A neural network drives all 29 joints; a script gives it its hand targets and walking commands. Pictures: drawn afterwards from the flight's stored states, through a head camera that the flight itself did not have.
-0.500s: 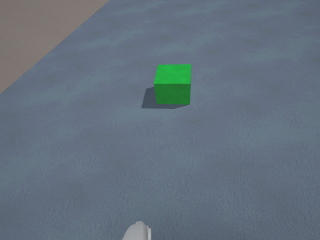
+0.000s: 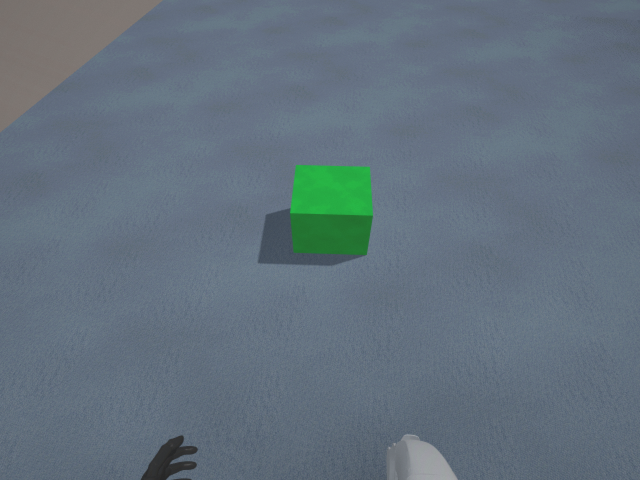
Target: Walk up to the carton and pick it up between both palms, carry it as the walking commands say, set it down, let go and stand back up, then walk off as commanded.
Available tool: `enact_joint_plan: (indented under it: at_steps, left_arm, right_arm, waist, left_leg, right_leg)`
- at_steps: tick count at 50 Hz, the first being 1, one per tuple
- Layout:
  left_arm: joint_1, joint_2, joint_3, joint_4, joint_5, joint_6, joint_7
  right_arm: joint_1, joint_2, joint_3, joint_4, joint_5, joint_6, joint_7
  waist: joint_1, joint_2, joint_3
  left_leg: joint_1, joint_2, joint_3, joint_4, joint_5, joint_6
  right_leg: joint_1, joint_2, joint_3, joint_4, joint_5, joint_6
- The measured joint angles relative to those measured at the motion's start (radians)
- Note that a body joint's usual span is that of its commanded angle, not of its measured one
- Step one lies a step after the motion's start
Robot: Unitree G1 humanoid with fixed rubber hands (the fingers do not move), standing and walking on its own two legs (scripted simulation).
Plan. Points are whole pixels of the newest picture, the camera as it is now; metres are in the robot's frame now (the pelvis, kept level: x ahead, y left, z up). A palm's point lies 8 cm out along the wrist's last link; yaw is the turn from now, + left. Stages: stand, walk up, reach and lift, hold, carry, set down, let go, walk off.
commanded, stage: walk up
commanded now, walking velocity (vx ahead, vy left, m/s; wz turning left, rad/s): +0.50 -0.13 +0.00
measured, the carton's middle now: (331, 210) +1.14 -0.06 -0.66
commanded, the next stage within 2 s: none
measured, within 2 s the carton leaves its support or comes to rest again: neither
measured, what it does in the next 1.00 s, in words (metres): walks ahead: right foot, then left foot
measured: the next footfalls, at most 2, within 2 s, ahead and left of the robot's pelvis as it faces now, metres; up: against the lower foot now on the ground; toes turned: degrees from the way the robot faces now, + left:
right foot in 0.28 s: +0.33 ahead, -0.13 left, +0.00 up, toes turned -7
left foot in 0.70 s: +0.54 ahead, +0.14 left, +0.00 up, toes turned +11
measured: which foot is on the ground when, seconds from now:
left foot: down 0.00-0.28, up 0.30-0.68, down 0.70-1.00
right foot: up 0.00-0.26, down 0.28-0.72, up 0.74-1.00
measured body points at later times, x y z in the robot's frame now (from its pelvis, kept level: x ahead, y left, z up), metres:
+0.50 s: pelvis +0.29 -0.04 -0.01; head +0.30 -0.03 +0.44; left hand +0.25 +0.20 -0.16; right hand +0.36 -0.27 -0.15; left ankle +0.29 +0.10 -0.68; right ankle +0.29 -0.13 -0.75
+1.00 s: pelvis +0.52 +0.02 +0.00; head +0.54 +0.04 +0.45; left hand +0.64 +0.26 -0.14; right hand +0.43 -0.22 -0.13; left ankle +0.50 +0.13 -0.75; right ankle +0.61 -0.15 -0.68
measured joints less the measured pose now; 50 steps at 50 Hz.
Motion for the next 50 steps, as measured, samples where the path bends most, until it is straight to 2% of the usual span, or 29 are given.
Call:
enact_joint_plan:
  at_steps: [4,7,10,12,13,14,15,17,18,20,23,27,31,35,36,38,40,42,45,50]
  left_arm:
    - [-0.061,-0.017,-0.004,-0.002,-0.001,0.006,-0.018]
    - [-0.079,-0.028,-0.013,0.005,-0.005,0.010,-0.029]
    - [-0.092,-0.043,-0.032,0.012,-0.013,0.005,-0.028]
    - [-0.096,-0.056,-0.042,0.009,-0.011,-0.010,-0.021]
    - [-0.092,-0.060,-0.044,0.014,-0.011,-0.021,-0.017]
    - [-0.078,-0.058,-0.042,0.020,-0.007,-0.033,-0.011]
    - [-0.065,-0.063,-0.035,0.033,-0.004,-0.044,-0.003]
    - [-0.017,-0.058,-0.025,0.076,0.003,-0.052,0.009]
    - [0.015,-0.052,-0.021,0.098,0.001,-0.051,0.013]
    - [0.088,-0.044,-0.019,0.137,-0.004,-0.052,0.018]
    - [0.196,-0.043,-0.020,0.174,-0.010,-0.054,0.027]
    - [0.299,-0.055,-0.025,0.206,-0.009,-0.058,0.030]
    - [0.350,-0.060,-0.024,0.215,-0.014,-0.053,0.033]
    - [0.372,-0.051,-0.016,0.213,-0.016,-0.043,0.025]
    - [0.371,-0.045,-0.012,0.216,-0.014,-0.038,0.024]
    - [0.339,-0.032,-0.005,0.208,-0.009,-0.029,0.025]
    - [0.283,-0.014,0.001,0.185,-0.009,-0.032,0.021]
    - [0.230,0.005,0.004,0.156,-0.009,-0.034,0.018]
    - [0.154,0.020,0.003,0.127,-0.003,-0.022,0.001]
    - [0.045,0.015,-0.013,0.064,-0.005,0.007,-0.029]
  right_arm:
    - [0.069,0.028,0.013,0.016,0.007,-0.005,-0.015]
    - [0.114,0.046,0.017,0.032,0.004,0.001,-0.030]
    - [0.141,0.053,0.026,0.048,0.010,0.003,-0.033]
    - [0.154,0.055,0.031,0.066,0.015,0.004,-0.032]
    - [0.163,0.056,0.032,0.076,0.015,0.008,-0.031]
    - [0.177,0.060,0.033,0.083,0.013,0.013,-0.031]
    - [0.167,0.054,0.032,0.090,0.010,0.016,-0.030]
    - [0.107,0.044,0.024,0.079,0.019,0.024,-0.028]
    - [0.070,0.040,0.020,0.063,0.021,0.022,-0.029]
    - [-0.013,0.028,0.011,0.024,0.012,0.019,-0.027]
    - [-0.120,0.009,-0.003,-0.048,-0.005,0.028,-0.016]
    - [-0.229,0.004,-0.004,-0.106,-0.006,0.056,0.001]
    - [-0.305,0.013,0.004,-0.131,-0.004,0.062,0.018]
    - [-0.319,0.007,0.003,-0.144,-0.009,0.044,0.015]
    - [-0.320,0.007,-0.004,-0.145,-0.014,0.039,0.008]
    - [-0.294,0.008,-0.012,-0.138,-0.010,0.030,-0.013]
    - [-0.228,0.005,-0.015,-0.104,-0.004,0.028,-0.021]
    - [-0.156,0.005,-0.018,-0.065,0.000,0.030,-0.022]
    - [-0.054,-0.001,-0.016,-0.021,-0.002,0.023,-0.022]
    - [0.060,0.011,-0.004,0.022,-0.002,0.024,-0.028]
  waist:
    - [-0.032,0.010,0.008]
    - [-0.046,0.010,0.010]
    - [-0.051,0.010,0.023]
    - [-0.047,0.020,0.027]
    - [-0.039,0.021,0.024]
    - [-0.034,0.009,0.011]
    - [-0.017,0.022,0.007]
    - [0.008,0.036,0.003]
    - [0.018,0.036,0.001]
    - [0.037,0.039,-0.001]
    - [0.061,0.047,-0.009]
    - [0.086,0.048,-0.008]
    - [0.100,0.040,0.004]
    - [0.112,0.030,-0.003]
    - [0.104,0.017,0.002]
    - [0.085,-0.008,0.006]
    - [0.070,-0.021,0.004]
    - [0.050,-0.031,-0.002]
    - [0.019,-0.023,-0.013]
    - [-0.022,0.002,-0.006]
  left_leg:
    - [0.079,0.024,-0.023,-0.039,-0.040,-0.020]
    - [0.133,0.052,-0.033,-0.041,-0.092,-0.041]
    - [0.196,0.073,-0.029,-0.045,-0.150,-0.061]
    - [0.217,0.091,-0.026,-0.006,-0.203,-0.075]
    - [0.204,0.098,-0.024,0.067,-0.242,-0.079]
    - [0.163,0.097,-0.026,0.198,-0.281,-0.077]
    - [0.095,0.112,-0.042,0.384,-0.299,-0.064]
    - [-0.069,0.104,-0.115,0.755,-0.280,-0.043]
    - [-0.141,0.101,-0.131,0.870,-0.235,-0.036]
    - [-0.262,0.113,-0.136,0.955,-0.159,-0.029]
    - [-0.388,0.146,-0.125,0.891,-0.109,-0.040]
    - [-0.459,0.179,-0.097,0.682,-0.046,-0.065]
    - [-0.440,0.189,-0.075,0.461,0.019,-0.088]
    - [-0.344,0.176,-0.044,0.322,0.020,-0.077]
    - [-0.332,0.164,-0.037,0.328,0.054,-0.068]
    - [-0.328,0.148,-0.018,0.384,0.011,-0.055]
    - [-0.281,0.134,-0.006,0.342,-0.013,-0.051]
    - [-0.220,0.123,0.001,0.260,0.003,-0.058]
    - [-0.135,0.118,0.002,0.153,0.019,-0.061]
    - [-0.037,0.129,0.004,0.057,0.010,-0.081]
  right_leg:
    - [-0.042,0.031,0.001,-0.112,0.087,-0.004]
    - [-0.043,0.057,-0.029,-0.191,0.140,-0.008]
    - [0.012,0.083,-0.076,-0.342,0.148,-0.026]
    - [0.074,0.118,-0.097,-0.432,0.096,-0.048]
    - [0.116,0.130,-0.103,-0.467,0.092,-0.068]
    - [0.169,0.126,-0.096,-0.493,0.056,-0.092]
    - [0.172,0.133,-0.098,-0.458,0.013,-0.103]
    - [0.173,0.141,-0.100,-0.382,-0.064,-0.101]
    - [0.196,0.141,-0.100,-0.382,-0.084,-0.095]
    - [0.262,0.142,-0.100,-0.427,-0.088,-0.077]
    - [0.360,0.143,-0.097,-0.508,-0.095,-0.069]
    - [0.483,0.137,-0.088,-0.603,-0.105,-0.049]
    - [0.583,0.131,-0.084,-0.653,-0.140,-0.023]
    - [0.637,0.118,-0.076,-0.593,-0.241,0.008]
    - [0.624,0.100,-0.069,-0.521,-0.289,0.005]
    - [0.512,0.093,-0.003,-0.228,-0.338,-0.013]
    - [0.382,0.097,0.032,0.025,-0.278,-0.017]
    - [0.276,0.079,0.031,0.141,-0.182,-0.016]
    - [0.165,0.049,0.029,0.137,-0.099,-0.005]
    - [0.078,0.019,0.022,-0.132,0.007,0.028]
